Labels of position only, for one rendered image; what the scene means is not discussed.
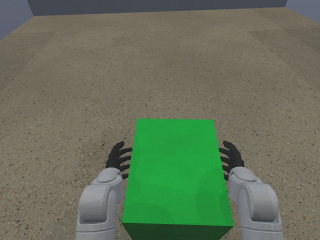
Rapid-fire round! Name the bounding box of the left robot forearm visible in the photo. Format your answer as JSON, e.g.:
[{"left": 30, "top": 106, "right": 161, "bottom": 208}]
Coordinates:
[{"left": 75, "top": 167, "right": 124, "bottom": 240}]

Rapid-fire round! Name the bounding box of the carton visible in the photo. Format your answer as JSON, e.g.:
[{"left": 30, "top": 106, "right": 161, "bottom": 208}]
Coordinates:
[{"left": 121, "top": 118, "right": 234, "bottom": 240}]

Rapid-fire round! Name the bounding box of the robot left hand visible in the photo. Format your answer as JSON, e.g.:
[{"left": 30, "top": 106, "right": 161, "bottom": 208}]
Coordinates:
[{"left": 105, "top": 141, "right": 133, "bottom": 180}]

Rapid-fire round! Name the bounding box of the right robot forearm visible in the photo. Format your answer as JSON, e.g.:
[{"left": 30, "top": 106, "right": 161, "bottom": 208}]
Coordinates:
[{"left": 228, "top": 166, "right": 284, "bottom": 240}]

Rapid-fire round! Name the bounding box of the robot right hand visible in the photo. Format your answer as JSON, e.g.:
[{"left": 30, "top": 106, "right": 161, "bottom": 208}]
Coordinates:
[{"left": 218, "top": 140, "right": 245, "bottom": 181}]

